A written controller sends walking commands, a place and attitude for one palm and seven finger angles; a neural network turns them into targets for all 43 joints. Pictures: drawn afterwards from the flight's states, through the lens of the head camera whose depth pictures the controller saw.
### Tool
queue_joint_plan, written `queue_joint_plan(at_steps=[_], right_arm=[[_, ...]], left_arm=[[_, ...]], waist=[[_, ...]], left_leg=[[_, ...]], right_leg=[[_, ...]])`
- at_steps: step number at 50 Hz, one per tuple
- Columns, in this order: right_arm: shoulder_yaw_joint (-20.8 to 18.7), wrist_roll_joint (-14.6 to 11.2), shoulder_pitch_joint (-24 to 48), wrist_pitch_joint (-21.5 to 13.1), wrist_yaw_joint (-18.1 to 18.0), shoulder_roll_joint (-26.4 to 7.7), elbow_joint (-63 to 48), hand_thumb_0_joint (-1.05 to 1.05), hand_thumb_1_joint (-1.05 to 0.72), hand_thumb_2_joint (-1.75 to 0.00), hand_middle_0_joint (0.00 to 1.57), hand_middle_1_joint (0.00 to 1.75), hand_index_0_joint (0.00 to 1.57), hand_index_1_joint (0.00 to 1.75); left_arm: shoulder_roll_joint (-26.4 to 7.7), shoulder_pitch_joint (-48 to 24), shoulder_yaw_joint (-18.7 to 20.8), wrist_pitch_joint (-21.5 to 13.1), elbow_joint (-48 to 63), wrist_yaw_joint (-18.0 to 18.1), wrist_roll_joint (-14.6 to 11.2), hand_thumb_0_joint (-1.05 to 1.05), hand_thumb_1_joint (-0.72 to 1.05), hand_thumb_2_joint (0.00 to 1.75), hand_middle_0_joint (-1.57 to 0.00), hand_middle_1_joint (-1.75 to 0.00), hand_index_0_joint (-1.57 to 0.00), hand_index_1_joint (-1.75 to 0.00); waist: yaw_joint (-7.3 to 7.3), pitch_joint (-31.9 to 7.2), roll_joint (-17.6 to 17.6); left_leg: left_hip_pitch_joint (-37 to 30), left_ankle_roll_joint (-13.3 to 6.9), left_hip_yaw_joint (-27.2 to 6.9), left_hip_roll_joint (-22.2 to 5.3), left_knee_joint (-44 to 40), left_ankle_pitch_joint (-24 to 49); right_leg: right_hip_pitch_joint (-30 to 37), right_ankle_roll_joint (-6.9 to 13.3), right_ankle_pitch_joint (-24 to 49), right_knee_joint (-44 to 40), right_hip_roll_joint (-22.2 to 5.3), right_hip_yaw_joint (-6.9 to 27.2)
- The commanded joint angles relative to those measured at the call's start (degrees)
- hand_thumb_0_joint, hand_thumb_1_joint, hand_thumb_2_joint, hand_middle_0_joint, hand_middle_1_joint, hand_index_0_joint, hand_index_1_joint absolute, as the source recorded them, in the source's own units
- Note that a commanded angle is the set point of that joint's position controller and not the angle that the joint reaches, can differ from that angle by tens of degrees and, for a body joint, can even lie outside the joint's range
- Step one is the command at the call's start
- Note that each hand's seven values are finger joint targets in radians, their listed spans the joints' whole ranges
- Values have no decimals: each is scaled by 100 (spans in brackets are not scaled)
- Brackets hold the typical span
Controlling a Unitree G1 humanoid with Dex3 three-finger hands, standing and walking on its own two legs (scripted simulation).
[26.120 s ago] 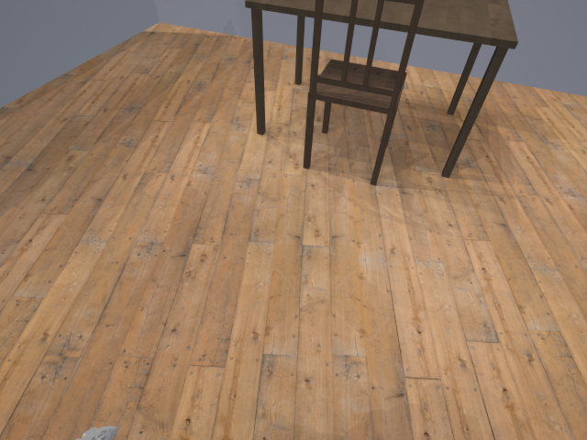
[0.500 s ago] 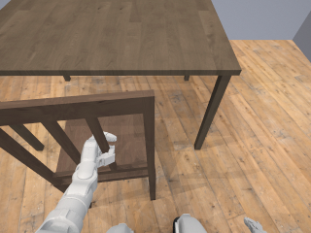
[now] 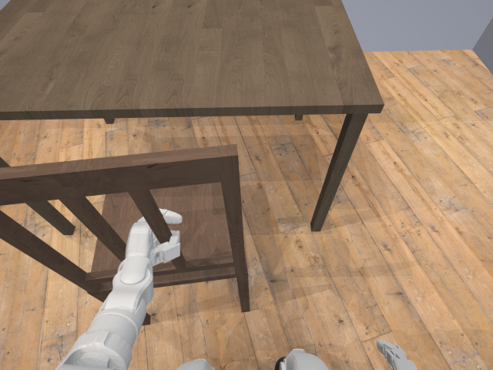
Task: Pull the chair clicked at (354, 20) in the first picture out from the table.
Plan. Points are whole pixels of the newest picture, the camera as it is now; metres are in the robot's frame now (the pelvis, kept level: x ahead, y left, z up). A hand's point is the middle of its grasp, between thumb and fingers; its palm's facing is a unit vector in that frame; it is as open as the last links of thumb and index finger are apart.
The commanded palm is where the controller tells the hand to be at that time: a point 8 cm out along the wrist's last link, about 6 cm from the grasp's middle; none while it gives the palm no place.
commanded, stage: step backward, pulling the chair out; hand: left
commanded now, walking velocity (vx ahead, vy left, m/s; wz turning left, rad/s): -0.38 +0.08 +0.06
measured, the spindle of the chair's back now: (112, 240) +0.34 +0.27 -0.05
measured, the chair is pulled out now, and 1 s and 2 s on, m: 0.14 0.28 0.51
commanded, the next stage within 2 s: stop walking, hand still on the chair in 1.94 s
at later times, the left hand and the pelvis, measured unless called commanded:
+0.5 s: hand (169, 275) +0.27 +0.15 -0.05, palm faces +0.03 -0.98 -0.17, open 5.4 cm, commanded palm +0.26 +0.20 -0.05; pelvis -0.05 +0.02 +0.02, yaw -4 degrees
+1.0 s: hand (171, 328) +0.19 +0.13 -0.05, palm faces -0.06 -0.99 -0.16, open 5.3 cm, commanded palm +0.18 +0.18 -0.05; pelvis -0.13 +0.03 +0.01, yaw -2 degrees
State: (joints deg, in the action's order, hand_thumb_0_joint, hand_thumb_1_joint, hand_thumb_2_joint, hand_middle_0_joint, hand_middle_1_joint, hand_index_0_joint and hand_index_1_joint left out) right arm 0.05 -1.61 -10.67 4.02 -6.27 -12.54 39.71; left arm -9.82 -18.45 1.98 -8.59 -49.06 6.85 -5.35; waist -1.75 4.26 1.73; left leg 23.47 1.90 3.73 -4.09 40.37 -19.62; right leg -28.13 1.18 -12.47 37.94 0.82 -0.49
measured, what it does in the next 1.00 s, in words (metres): walks backwards: left foot, then right foot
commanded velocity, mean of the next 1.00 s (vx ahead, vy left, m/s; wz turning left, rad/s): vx -0.38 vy -0.07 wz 0.09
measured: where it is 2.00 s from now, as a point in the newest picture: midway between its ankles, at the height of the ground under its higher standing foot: outside the picture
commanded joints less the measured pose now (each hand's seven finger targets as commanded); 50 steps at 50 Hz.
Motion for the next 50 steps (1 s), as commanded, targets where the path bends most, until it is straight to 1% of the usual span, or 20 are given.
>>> queue_joint_plan(at_steps=[1, 3, 6, 9, 11, 13, 15, 18, 21, 24, 26, 27, 31, 38, 41, 43, 44, 45, 47, 50], right_arm=[[-413, -101, -20, -125, -121, -864, -540, 0, -90, -90, 20, 30, 20, 30], [-341, -92, 175, -127, -94, -799, -634, 0, -90, -90, 20, 30, 20, 30], [-255, -99, 136, -135, -72, -772, -549, 0, -90, -90, 20, 30, 20, 30], [-283, -99, 148, -55, -159, -867, -559, 0, -90, -90, 20, 30, 20, 30], [-321, -62, 286, 17, -200, -958, -849, 0, -90, -90, 20, 30, 20, 30], [-280, 39, 376, 12, -69, -835, -988, 0, -90, -90, 20, 30, 20, 30], [-264, 180, 425, -61, 2, -832, -946, 0, -90, -90, 20, 30, 20, 30], [-309, 220, 20, -227, 157, -847, -590, 0, -90, -90, 20, 30, 20, 30], [-351, 232, -313, -323, 222, -891, -278, 0, -90, -90, 20, 30, 20, 30], [-358, 206, -280, -313, 175, -861, -238, 0, -90, -90, 20, 30, 20, 30], [-406, 14, -111, -309, 13, -766, -432, 0, -90, -90, 20, 30, 20, 30], [-383, -11, 113, -349, 6, -777, -526, 0, -90, -90, 20, 30, 20, 30], [-206, 12, 356, -384, 36, -614, -429, 0, -90, -90, 20, 30, 20, 30], [-188, -14, 392, -265, -72, -698, -581, 0, -90, -90, 20, 30, 20, 30], [-225, 39, 285, -220, -156, -807, -587, 0, -90, -90, 20, 30, 20, 30], [-349, 108, 249, -205, -96, -977, -822, 0, -90, -90, 20, 30, 20, 30], [-358, 87, 164, -197, 20, -923, -829, 0, -90, -90, 20, 30, 20, 30], [-361, 120, 49, -242, 103, -890, -725, 0, -90, -90, 20, 30, 20, 30], [-342, 360, 51, -376, 92, -813, -603, 0, -90, -90, 20, 30, 20, 30], [-417, 344, -182, -491, 206, -867, -443, 0, -90, -90, 20, 30, 20, 30]], left_arm=[[-1080, -1351, 190, -122, 660, 141, 371, 0, 90, 90, -50, -145, -50, -145], [-1010, -1257, 135, -21, 755, 142, 397, 0, 90, 90, -50, -145, -50, -145], [-795, -984, 88, 47, 1003, 147, 397, 0, 90, 90, -50, -145, -50, -145], [-655, -782, -59, 106, 1395, 111, 299, 0, 90, 90, -50, -145, -50, -145], [-357, -691, -286, 91, 1945, 11, 199, 0, 90, 90, -50, -145, -50, -145], [-156, -646, -425, 47, 2286, -93, 219, 0, 90, 90, -50, -145, -50, -145], [-104, -709, -462, 42, 2402, -128, 268, 0, 90, 90, -50, -145, -50, -145], [-156, -949, -389, -11, 1886, -119, 298, 0, 90, 90, -50, -145, -50, -145], [-361, -1507, -289, -134, 1332, -135, 451, 0, 90, 90, -50, -145, -50, -145], [-760, -1601, 34, -329, 945, -130, 546, 0, 90, 90, -50, -145, -50, -145], [-999, -1577, 218, -418, 714, -105, 423, 0, 90, 90, -50, -145, -50, -145], [-993, -1299, 293, -336, 438, -99, 401, 0, 90, 90, -50, -145, -50, -145], [-949, -781, 370, -311, 614, 51, 485, 0, 90, 90, -50, -145, -50, -145], [-632, -480, 43, -46, 1410, 144, 315, 0, 90, 90, -50, -145, -50, -145], [-447, -577, -241, -28, 1762, 73, 244, 0, 90, 90, -50, -145, -50, -145], [-185, -574, -440, -20, 2137, -15, 225, 0, 90, 90, -50, -145, -50, -145], [-79, -556, -546, -45, 2039, -20, 256, 0, 90, 90, -50, -145, -50, -145], [36, -652, -645, -46, 1994, -42, 289, 0, 90, 90, -50, -145, -50, -145], [28, -1039, -713, -16, 2258, -162, 345, 0, 90, 90, -50, -145, -50, -145], [-185, -1100, -469, 21, 1838, -184, 423, 0, 90, 90, -50, -145, -50, -145]], waist=[[32, -2531, -998], [187, -2479, -889], [83, -2765, -795], [-18, -2926, -571], [106, -2622, 506], [143, -2407, 1068], [154, -2056, 1615], [36, -1971, 1364], [-164, -2072, 1144], [-166, -2322, 638], [-58, -2627, -1042], [122, -2477, -1355], [258, -2499, -233], [112, -2382, -844], [-9, -2413, -614], [48, -2272, 898], [-1, -2126, 875], [2, -2024, 809], [-15, -1921, 1939], [-101, -2041, 1793]], left_leg=[[84, 205, -429, 207, 991, -1000], [308, 131, -757, 234, 1360, -1392], [98, 162, -667, 173, 406, -963], [-743, 107, -420, -68, -1185, 621], [-1049, -296, -1109, -923, -1426, 2933], [-1218, -438, -1022, -1198, -1648, 3320], [-1320, -611, -1151, -1453, -1766, 4037], [-2988, -544, -902, -1434, -965, 6827], [-3706, -370, -757, -1286, -561, 7306], [-2542, -125, -328, -980, -146, 5701], [-186, 229, -6, -74, 660, 212], [388, 164, -429, 173, 1171, -1263], [531, 219, -734, 226, 1379, -1200], [-171, 218, -515, 317, 15, -513], [-1267, 66, -439, -156, -1496, 1752], [-1823, -671, -1804, -1433, -1630, 4741], [-2017, -857, -1763, -1613, -1705, 4789], [-2158, -855, -1633, -1515, -1682, 4644], [-2597, -837, -1379, -1459, -1508, 5904], [-3106, -629, -1009, -1306, -1039, 6424]], right_leg=[[2055, 738, 4156, -1075, -2132, 1991], [2148, 786, 3532, -1210, -2342, 1990], [2585, 666, 4428, -783, -2094, 1459], [2438, 268, 4210, -370, -1654, 887], [1622, -279, 2552, -56, -628, 78], [1130, -288, 172, 363, -221, -106], [591, -226, -1089, 999, -21, -157], [-152, -156, -944, 29, -76, -89], [-46, -156, 27, -1000, -55, -94], [1384, 20, 3038, -1221, -436, 232], [3438, 395, 7181, -819, -1544, 1188], [3438, 468, 7317, -804, -1974, 1284], [3252, 872, 5767, -804, -2154, 1238], [2860, 671, 4712, -955, -1861, 788], [2290, 152, 3510, -607, -1223, 156], [1114, -334, 378, 26, -192, -24], [778, -284, -1034, 286, -45, 55], [531, -238, -1290, 269, 62, 62], [191, -210, -1157, 388, -31, -7], [333, -200, -617, -277, 3, 47]])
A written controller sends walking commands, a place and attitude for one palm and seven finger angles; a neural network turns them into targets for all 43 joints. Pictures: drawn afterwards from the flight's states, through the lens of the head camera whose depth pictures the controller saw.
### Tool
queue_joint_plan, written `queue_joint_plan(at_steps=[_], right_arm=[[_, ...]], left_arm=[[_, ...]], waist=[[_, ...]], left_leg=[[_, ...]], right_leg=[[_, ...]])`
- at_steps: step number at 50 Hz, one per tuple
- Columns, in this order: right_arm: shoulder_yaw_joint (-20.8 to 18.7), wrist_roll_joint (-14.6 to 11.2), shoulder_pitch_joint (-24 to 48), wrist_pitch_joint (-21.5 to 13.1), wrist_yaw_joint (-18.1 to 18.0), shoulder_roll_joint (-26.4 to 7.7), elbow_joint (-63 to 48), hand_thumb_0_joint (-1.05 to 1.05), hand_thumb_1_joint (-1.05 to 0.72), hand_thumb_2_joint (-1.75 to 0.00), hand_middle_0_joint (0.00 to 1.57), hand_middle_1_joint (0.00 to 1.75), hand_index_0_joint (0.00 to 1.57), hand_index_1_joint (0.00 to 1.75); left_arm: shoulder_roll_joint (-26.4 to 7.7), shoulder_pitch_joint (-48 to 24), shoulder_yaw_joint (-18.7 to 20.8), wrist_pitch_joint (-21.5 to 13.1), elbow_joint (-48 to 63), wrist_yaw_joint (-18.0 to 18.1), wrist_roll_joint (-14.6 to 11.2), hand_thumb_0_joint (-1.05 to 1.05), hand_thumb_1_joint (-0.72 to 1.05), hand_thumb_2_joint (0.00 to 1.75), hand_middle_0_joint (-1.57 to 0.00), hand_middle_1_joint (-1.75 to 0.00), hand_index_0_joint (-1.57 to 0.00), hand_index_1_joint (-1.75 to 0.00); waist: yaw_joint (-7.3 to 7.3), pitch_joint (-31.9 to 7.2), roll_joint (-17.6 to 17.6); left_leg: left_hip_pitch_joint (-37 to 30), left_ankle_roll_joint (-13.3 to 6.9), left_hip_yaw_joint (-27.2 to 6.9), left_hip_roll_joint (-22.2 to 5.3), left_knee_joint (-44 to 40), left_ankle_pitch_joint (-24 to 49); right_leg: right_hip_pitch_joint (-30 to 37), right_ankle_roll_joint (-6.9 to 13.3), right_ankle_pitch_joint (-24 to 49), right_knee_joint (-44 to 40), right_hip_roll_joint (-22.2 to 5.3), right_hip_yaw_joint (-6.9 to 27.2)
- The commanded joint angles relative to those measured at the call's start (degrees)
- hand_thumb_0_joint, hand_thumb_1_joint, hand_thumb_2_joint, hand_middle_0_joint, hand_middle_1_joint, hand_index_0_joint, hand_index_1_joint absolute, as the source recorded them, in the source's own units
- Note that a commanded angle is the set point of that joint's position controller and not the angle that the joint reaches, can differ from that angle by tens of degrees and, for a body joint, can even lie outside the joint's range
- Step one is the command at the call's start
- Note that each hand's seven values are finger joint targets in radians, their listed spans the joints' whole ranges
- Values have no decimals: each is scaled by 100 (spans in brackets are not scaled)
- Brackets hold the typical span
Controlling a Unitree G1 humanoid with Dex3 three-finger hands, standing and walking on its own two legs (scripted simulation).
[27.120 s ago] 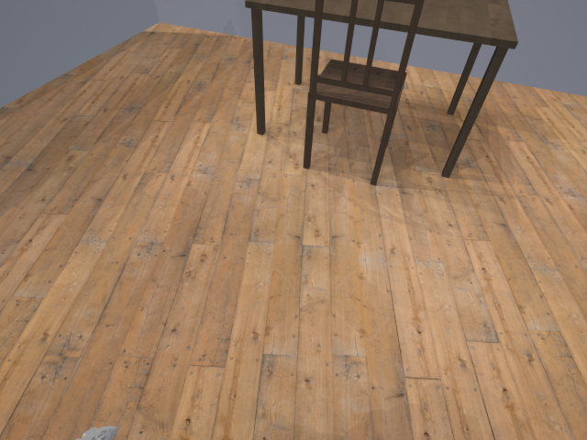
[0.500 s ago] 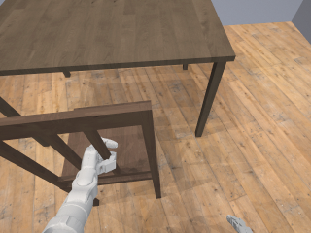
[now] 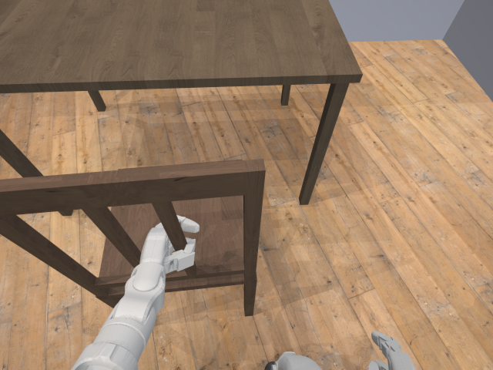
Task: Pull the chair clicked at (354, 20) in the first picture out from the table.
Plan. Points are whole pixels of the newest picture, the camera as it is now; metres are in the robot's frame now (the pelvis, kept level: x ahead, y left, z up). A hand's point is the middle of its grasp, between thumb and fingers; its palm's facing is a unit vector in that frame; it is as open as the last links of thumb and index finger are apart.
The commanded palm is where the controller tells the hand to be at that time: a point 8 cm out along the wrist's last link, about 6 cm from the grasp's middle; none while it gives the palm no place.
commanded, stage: step backward, pulling the chair out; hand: left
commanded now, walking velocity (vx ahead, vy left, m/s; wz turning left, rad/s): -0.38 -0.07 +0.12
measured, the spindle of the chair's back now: (127, 247) +0.33 +0.24 -0.07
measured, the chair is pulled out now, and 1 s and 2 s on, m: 0.28 0.51 0.61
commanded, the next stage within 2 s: stop walking, hand still on the chair in 0.94 s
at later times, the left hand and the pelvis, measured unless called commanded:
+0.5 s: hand (196, 320) +0.20 +0.09 -0.06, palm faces +0.01 -0.99 -0.15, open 5.3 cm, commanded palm +0.17 +0.14 -0.07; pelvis -0.13 -0.02 -0.01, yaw +5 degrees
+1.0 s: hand out of the picture +0.09 +0.07 -0.06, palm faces +0.04 -0.98 -0.17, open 5.4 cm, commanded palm +0.06 +0.12 -0.07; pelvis -0.24 -0.04 +0.00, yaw +5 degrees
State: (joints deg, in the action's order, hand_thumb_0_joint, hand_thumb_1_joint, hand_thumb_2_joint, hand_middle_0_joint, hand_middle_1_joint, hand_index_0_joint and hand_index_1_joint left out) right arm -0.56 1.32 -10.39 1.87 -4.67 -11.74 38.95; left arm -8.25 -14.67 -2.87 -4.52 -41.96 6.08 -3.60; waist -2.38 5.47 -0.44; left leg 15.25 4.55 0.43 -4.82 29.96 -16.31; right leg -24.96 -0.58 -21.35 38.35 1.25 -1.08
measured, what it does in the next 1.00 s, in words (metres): walks backwards: left foot, then right foot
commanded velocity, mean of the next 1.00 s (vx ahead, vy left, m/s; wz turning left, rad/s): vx -0.34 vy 0.00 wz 0.04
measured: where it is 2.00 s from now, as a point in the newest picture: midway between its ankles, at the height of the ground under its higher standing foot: outside the picture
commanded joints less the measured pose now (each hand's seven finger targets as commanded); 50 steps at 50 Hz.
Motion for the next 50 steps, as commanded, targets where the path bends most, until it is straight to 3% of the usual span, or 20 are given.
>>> queue_joint_plan(at_steps=[1, 4, 6, 7, 10, 17, 22, 23, 24, 25, 26, 28, 32, 34, 35, 36, 37, 38, 41, 50], right_arm=[[-346, 29, -174, -287, 42, -918, -368, 0, -90, -90, 20, 30, 20, 30], [-328, -58, -79, -251, -42, -900, -350, 0, -90, -90, 20, 30, 20, 30], [-332, -288, 153, -256, -138, -733, -412, 0, -90, -90, 20, 30, 20, 30], [-337, -318, 308, -268, -109, -791, -355, 0, -90, -90, 20, 30, 20, 30], [-150, -227, 274, -349, -54, -630, -173, 0, -90, -90, 20, 30, 20, 30], [-146, -384, 154, -209, -45, -831, -348, 0, -90, -90, 20, 30, 20, 30], [-142, -413, -136, -43, -94, -921, -429, 0, -90, -90, 20, 30, 20, 30], [-173, -366, -98, 3, -122, -1027, -519, 0, -90, -90, 20, 30, 20, 30], [-259, -313, 48, 57, -164, -1248, -683, 0, -90, -90, 20, 30, 20, 30], [-276, -233, 75, 95, -167, -1247, -820, 0, -90, -90, 20, 30, 20, 30], [-206, -189, 223, 55, -129, -1045, -827, 0, -90, -90, 20, 30, 20, 30], [-224, -37, 113, 9, -67, -882, -616, 0, -90, -90, 20, 30, 20, 30], [-395, -97, -593, -182, 86, -1006, -9, 0, -90, -90, 20, 30, 20, 30], [-403, -97, -735, -246, 79, -1014, 217, 0, -90, -90, 20, 30, 20, 30], [-363, -124, -615, -240, 31, -905, 151, 0, -90, -90, 20, 30, 20, 30], [-320, -205, -431, -236, -60, -829, 55, 0, -90, -90, 20, 30, 20, 30], [-340, -280, -272, -263, -79, -841, -16, 0, -90, -90, 20, 30, 20, 30], [-399, -316, -206, -268, -71, -914, -11, 0, -90, -90, 20, 30, 20, 30], [-201, -345, 7, -226, -84, -705, -151, 0, -90, -90, 20, 30, 20, 30], [-132, -347, 121, -102, -154, -792, -629, 0, -90, -90, 20, 30, 20, 30]], left_arm=[[-296, -1586, -15, -390, 952, -149, 243, 0, 90, 90, -50, -145, -50, -145], [-713, -1920, 278, -479, 634, -165, 320, 0, 90, 90, -50, -145, -50, -145], [-1163, -1903, 572, -542, 218, -94, 212, 0, 90, 90, -50, -145, -50, -145], [-1141, -1724, 675, -433, -115, -27, 223, 0, 90, 90, -50, -145, -50, -145], [-850, -1485, 572, -471, -200, 44, 295, 0, 90, 90, -50, -145, -50, -145], [-464, -1462, 268, -550, 18, 140, 137, 0, 90, 90, -50, -145, -50, -145], [-350, -1430, 20, -559, 482, 91, 41, 0, 90, 90, -50, -145, -50, -145], [-322, -1463, -32, -598, 666, 72, 27, 0, 90, 90, -50, -145, -50, -145], [-317, -1407, -55, -627, 785, 70, 36, 0, 90, 90, -50, -145, -50, -145], [-110, -1432, -180, -634, 926, 74, 81, 0, 90, 90, -50, -145, -50, -145], [70, -1461, -345, -604, 998, 25, 56, 0, 90, 90, -50, -145, -50, -145], [194, -1875, -328, -561, 1132, -62, 98, 0, 90, 90, -50, -145, -50, -145], [166, -2543, -249, -685, -98, -145, 273, 0, 90, 90, -50, -145, -50, -145], [-129, -2876, -69, -854, -507, -196, 435, 0, 90, 90, -50, -145, -50, -145], [-228, -3146, -44, -1002, -460, -237, 431, 0, 90, 90, -50, -145, -50, -145], [-441, -3095, 39, -1071, -667, -234, 377, 0, 90, 90, -50, -145, -50, -145], [-693, -2747, 286, -999, -927, -225, 262, 0, 90, 90, -50, -145, -50, -145], [-712, -2619, 366, -883, -1042, -194, 223, 0, 90, 90, -50, -145, -50, -145], [-641, -2129, 392, -814, -801, -82, 203, 0, 90, 90, -50, -145, -50, -145], [-436, -1235, 294, -483, 187, 60, 61, 0, 90, 90, -50, -145, -50, -145]], waist=[[-68, -2079, 1767], [-96, -1822, 839], [-9, -1980, -1047], [247, -2102, -1364], [276, -2373, -311], [266, -2514, -836], [35, -2605, -516], [20, -2445, 5], [79, -2174, 1032], [129, -1982, 1680], [138, -1996, 1629], [82, -1689, 1515], [-91, -1892, 1008], [-159, -2129, 735], [-137, -2077, 200], [-54, -1905, -477], [179, -1998, -919], [279, -2196, -1152], [257, -2476, -263], [252, -2334, -1007]], left_leg=[[-2082, -826, -643, -1199, 32, 5636], [-703, -455, -124, -663, 341, 3309], [578, -54, 236, 428, 2071, -1513], [706, -156, -298, 578, 3167, -1984], [961, -67, -571, 428, 3292, -1521], [448, -135, -265, 588, 1970, -1639], [-404, -297, 174, 392, -699, -713], [-275, -513, -326, -10, -1344, -603], [-70, -859, -1325, -806, -1543, -57], [247, -1137, -1591, -1373, -1400, 925], [126, -1206, -1521, -1578, -1412, 1800], [-825, -1127, -1203, -1578, -810, 4462], [-2693, -543, -617, -1117, 570, 6684], [-1794, -362, -306, -852, 1086, 5874], [-657, -225, -50, -533, 1451, 3738], [661, -37, 18, -9, 1815, 226], [1106, -46, -392, 249, 2465, -1616], [1096, -115, -676, 235, 2932, -1813], [825, -69, -590, 338, 2862, -1506], [121, -124, -11, 560, 1231, -1298]], right_leg=[[239, -24, 551, -604, -51, 89], [1371, 58, 3221, -1417, -341, 223], [1547, 625, 4232, -1824, -1793, 1387], [1364, 634, 3688, -1964, -2127, 1689], [1782, 902, 3085, -1706, -2079, 1343], [1969, 882, 2280, -2066, -2046, 1332], [1777, 353, 1529, -2038, -1579, 837], [1587, 105, 1271, -1698, -1174, 521], [1243, -130, 1033, -980, -569, 173], [1175, -145, 1064, -7, -233, -130], [850, -48, 375, 836, -153, -29], [-109, 45, -162, 1483, -61, 177], [-117, 172, 663, -1154, -41, -59], [1195, 322, 3092, -1554, -241, 63], [2082, 504, 5164, -1526, -742, 554], [2790, 858, 6891, -1278, -1565, 1191], [2748, 1155, 7143, -1215, -2202, 1720], [2641, 1196, 6613, -1098, -2330, 1755], [2329, 1113, 5187, -1175, -2221, 1437], [1823, 836, 2367, -1754, -1859, 1218]])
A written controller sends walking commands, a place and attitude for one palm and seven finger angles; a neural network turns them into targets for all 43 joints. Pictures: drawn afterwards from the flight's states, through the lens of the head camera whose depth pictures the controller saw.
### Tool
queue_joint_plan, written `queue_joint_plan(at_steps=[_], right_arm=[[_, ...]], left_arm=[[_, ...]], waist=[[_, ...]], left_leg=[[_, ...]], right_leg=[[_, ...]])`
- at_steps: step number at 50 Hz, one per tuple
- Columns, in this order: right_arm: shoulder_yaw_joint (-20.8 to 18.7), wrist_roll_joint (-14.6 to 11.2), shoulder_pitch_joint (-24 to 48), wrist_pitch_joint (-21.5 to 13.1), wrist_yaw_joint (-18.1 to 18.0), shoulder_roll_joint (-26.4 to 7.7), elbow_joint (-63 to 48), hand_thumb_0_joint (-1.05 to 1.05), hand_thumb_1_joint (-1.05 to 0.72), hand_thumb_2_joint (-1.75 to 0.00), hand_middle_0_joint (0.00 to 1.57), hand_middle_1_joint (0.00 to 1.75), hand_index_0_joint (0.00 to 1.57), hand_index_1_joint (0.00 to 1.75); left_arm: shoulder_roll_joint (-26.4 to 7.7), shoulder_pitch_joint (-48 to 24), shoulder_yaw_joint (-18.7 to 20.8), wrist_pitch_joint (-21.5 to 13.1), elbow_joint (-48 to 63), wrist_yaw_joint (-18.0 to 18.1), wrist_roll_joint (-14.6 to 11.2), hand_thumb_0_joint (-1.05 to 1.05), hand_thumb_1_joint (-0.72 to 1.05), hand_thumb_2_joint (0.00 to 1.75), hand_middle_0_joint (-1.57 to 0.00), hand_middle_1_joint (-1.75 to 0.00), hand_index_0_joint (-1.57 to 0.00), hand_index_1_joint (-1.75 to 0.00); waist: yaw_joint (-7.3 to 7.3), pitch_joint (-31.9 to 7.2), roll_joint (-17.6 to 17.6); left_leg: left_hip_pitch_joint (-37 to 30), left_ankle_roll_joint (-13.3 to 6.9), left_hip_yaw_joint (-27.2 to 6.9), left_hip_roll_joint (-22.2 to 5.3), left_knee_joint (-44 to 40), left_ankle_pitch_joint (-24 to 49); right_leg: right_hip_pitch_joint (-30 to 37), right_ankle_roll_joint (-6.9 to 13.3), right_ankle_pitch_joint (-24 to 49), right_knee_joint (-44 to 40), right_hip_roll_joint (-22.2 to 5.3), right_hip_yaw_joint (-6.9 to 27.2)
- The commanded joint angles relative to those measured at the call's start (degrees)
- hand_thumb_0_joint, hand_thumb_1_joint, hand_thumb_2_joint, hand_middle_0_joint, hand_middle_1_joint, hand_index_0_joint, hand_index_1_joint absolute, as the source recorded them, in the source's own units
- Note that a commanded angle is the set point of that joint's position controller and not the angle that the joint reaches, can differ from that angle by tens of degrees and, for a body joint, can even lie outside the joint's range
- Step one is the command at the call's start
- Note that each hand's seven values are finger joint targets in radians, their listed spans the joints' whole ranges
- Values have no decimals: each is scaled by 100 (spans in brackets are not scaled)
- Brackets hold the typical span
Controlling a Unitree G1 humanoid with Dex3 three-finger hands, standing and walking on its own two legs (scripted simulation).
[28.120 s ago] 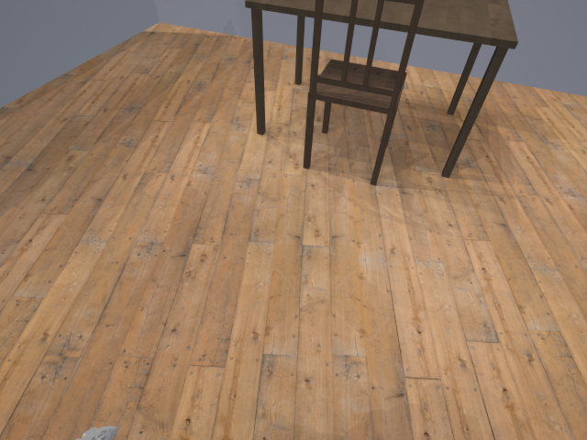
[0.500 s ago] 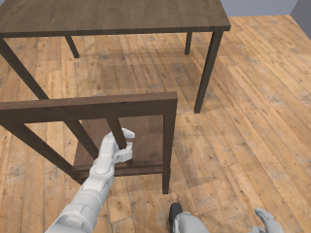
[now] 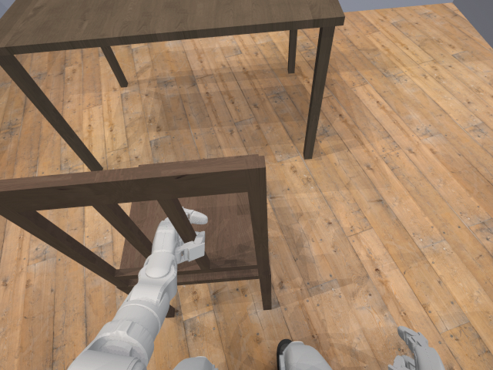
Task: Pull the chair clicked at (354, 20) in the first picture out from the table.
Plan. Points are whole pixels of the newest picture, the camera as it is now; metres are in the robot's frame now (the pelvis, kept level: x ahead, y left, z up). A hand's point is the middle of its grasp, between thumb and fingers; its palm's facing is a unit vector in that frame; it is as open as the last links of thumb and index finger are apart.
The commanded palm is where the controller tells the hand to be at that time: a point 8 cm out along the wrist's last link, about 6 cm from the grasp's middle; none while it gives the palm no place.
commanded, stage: stop walking, hand still on the chair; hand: left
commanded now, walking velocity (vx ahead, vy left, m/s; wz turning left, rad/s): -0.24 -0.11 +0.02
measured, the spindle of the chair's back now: (140, 242) +0.36 +0.21 -0.07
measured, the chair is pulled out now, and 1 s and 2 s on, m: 0.51 0.61 0.61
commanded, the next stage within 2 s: open the thumb and straighten the fingers in 1.00 s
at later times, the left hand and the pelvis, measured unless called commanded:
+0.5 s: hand (188, 301) +0.24 +0.10 -0.06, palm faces -0.09 -0.99 -0.13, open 5.3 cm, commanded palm +0.22 +0.15 -0.06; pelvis -0.06 +0.02 +0.00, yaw +0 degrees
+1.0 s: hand (188, 302) +0.23 +0.10 -0.06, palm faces -0.17 -0.98 -0.13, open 5.4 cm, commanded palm +0.23 +0.15 -0.06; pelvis -0.04 +0.04 +0.00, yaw -1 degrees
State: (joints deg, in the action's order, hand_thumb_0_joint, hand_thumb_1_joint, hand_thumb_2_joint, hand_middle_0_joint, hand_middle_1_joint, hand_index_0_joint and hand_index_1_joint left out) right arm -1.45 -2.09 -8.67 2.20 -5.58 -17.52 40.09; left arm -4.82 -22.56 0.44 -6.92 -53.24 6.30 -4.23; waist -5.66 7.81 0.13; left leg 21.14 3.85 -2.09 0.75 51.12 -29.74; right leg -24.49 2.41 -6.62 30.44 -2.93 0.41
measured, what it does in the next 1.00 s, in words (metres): steps on the spot: left foot, then right foot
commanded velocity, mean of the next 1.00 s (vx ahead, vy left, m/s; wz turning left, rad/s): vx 0.08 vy -0.03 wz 0.00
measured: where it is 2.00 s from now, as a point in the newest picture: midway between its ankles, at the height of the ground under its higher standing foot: outside the picture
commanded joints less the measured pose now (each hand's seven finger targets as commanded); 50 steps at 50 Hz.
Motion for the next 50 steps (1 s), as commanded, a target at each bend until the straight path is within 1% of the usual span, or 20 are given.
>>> queue_joint_plan(at_steps=[1, 2, 3, 4, 6, 7, 9, 11, 13, 16, 17, 18, 20, 22, 24, 26, 29, 34, 39, 50], right_arm=[[-27, -2, -80, -129, -78, -204, -740, 0, -90, -90, 20, 30, 20, 30], [-20, -1, -152, -124, -95, -202, -729, 0, -90, -90, 20, 30, 20, 30], [8, 20, -154, -151, -138, -188, -759, 0, -90, -90, 20, 30, 20, 30], [-37, 47, -150, -192, -219, -279, -740, 0, -90, -90, 20, 30, 20, 30], [-83, 71, -163, -207, -195, -544, -910, 0, -90, -90, 20, 30, 20, 30], [-86, 84, -111, -173, -158, -439, -913, 0, -90, -90, 20, 30, 20, 30], [-135, 175, -117, -200, -93, -274, -822, 0, -90, -90, 20, 30, 20, 30], [-176, 163, -354, -256, 0, -397, -702, 0, -90, -90, 20, 30, 20, 30], [-168, 158, -483, -333, 29, -433, -686, 0, -90, -90, 20, 30, 20, 30], [-109, 154, -429, -383, -32, -238, -615, 0, -90, -90, 20, 30, 20, 30], [-117, 58, -577, -297, -65, -252, -571, 0, -90, -90, 20, 30, 20, 30], [-101, 45, -406, -254, -87, -253, -643, 0, -90, -90, 20, 30, 20, 30], [11, 79, -328, -267, -96, -162, -609, 0, -90, -90, 20, 30, 20, 30], [107, 86, -302, -309, -116, -64, -523, 0, -90, -90, 20, 30, 20, 30], [89, 89, -330, -348, -160, -161, -458, 0, -90, -90, 20, 30, 20, 30], [80, 99, -213, -337, -157, -154, -536, 0, -90, -90, 20, 30, 20, 30], [92, 56, -237, -276, -170, -115, -531, 0, -90, -90, 20, 30, 20, 30], [50, 72, -250, -346, -193, -164, -562, 0, -90, -90, 20, 30, 20, 30], [-2, 94, -272, -348, -213, -205, -572, 0, -90, -90, 20, 30, 20, 30], [37, 110, -232, -236, -225, -154, -608, 0, -90, -90, 20, 30, 20, 30]], left_arm=[[-674, -475, -133, -229, 1374, 22, 118, 0, 90, 90, -50, -145, -50, -145], [-580, -522, -222, -216, 1442, -2, 104, 0, 90, 90, -50, -145, -50, -145], [-787, -1604, -221, -325, 2461, -18, 96, 0, 90, 90, -50, -145, -50, -145], [-835, -1647, -217, -332, 2503, -27, 68, 0, 90, 90, -50, -145, -50, -145], [-274, -1297, -614, -278, 2354, -88, 99, 0, 90, 90, -50, -145, -50, -145], [-115, -1204, -723, -144, 2252, -103, 117, 0, 90, 90, -50, -145, -50, -145], [-48, -1466, -761, -31, 2383, -231, 162, 0, 90, 90, -50, -145, -50, -145], [-76, -1194, -709, 23, 2039, -273, 211, 0, 90, 90, -50, -145, -50, -145], [-175, -932, -720, 49, 1879, -311, 284, 0, 90, 90, -50, -145, -50, -145], [-528, -789, -594, 36, 2023, -320, 364, 0, 90, 90, -50, -145, -50, -145], [-701, -409, -395, 110, 1707, -259, 249, 0, 90, 90, -50, -145, -50, -145], [-696, -363, -328, 97, 1678, -245, 195, 0, 90, 90, -50, -145, -50, -145], [-575, -242, -382, 80, 1555, -218, 195, 0, 90, 90, -50, -145, -50, -145], [-531, -389, -416, 50, 1564, -158, 204, 0, 90, 90, -50, -145, -50, -145], [-488, -567, -492, -7, 1567, -107, 181, 0, 90, 90, -50, -145, -50, -145], [-375, -444, -569, -15, 1439, -87, 191, 0, 90, 90, -50, -145, -50, -145], [-422, -464, -546, 39, 1178, -48, 193, 0, 90, 90, -50, -145, -50, -145], [-291, -339, -656, -22, 1208, -64, 184, 0, 90, 90, -50, -145, -50, -145], [-165, -171, -801, -68, 1197, -143, 191, 0, 90, 90, -50, -145, -50, -145], [-75, -79, -905, -107, 1287, -183, 247, 0, 90, 90, -50, -145, -50, -145]], waist=[[545, -2559, -1046], [493, -2571, -1080], [416, -2641, -938], [368, -2386, -482], [532, -1986, 1423], [568, -1944, 1374], [503, -1913, 1474], [475, -1549, 1033], [419, -1656, 476], [281, -1828, -224], [387, -2119, -1332], [503, -1978, -1569], [558, -1829, -1024], [454, -1920, -666], [428, -2075, -144], [542, -1790, 235], [512, -1255, -181], [509, -1442, 46], [501, -1608, -214], [514, -1792, -202]], left_leg=[[-631, -84, 335, -27, -1423, 247], [-914, -111, 440, -74, -1976, 529], [-1421, -228, 526, -117, -2596, 845], [-1662, -362, 336, -400, -3088, 1003], [-1221, -1027, -1117, -1769, -3593, 1524], [-1037, -1211, -1201, -2010, -3609, 2240], [-840, -1174, -658, -1742, -3301, 2881], [-1207, -912, -153, -1489, -2755, 3467], [-1313, -578, 20, -1169, -2234, 3383], [-803, -392, 474, -657, -1996, 1741], [-633, -303, 577, -386, -1794, 807], [-441, -327, 507, -212, -1490, 213], [-449, -376, 332, -229, -1541, 74], [-974, -419, 328, -292, -2215, 733], [-1439, -495, 149, -516, -2758, 1570], [-1150, -646, -76, -723, -2943, 1178], [-897, -595, 144, -544, -2852, 630], [-1140, -554, -5, -752, -2898, 1887], [-1216, -490, 23, -842, -2759, 2764], [-1235, -473, 47, -829, -2713, 2872]], right_leg=[[1715, 445, 674, -946, -1331, 1002], [1571, 294, 285, -921, -1198, 875], [1389, 49, -290, -865, -967, 732], [1056, -142, -957, -695, -688, 525], [449, -451, -1379, 820, 192, -293], [504, -401, -1495, 1677, 350, -338], [652, -343, -1564, 1945, 243, -252], [751, -273, -1294, 760, 230, -356], [1290, -169, -136, -477, 169, -298], [1742, 209, 804, -581, -614, 573], [1997, 272, 63, -771, -805, 959], [1912, 253, -305, -1102, -951, 1212], [1747, 209, -688, -1260, -1041, 1230], [1509, 174, -790, -1087, -950, 1027], [1493, -17, -706, -733, -573, 599], [1255, -208, -1520, -758, -288, 387], [990, -118, -2242, -1206, -394, 549], [1220, -53, -642, -765, -315, 351], [1422, -36, 762, -409, -337, 257], [1452, -35, 929, -302, -369, 241]])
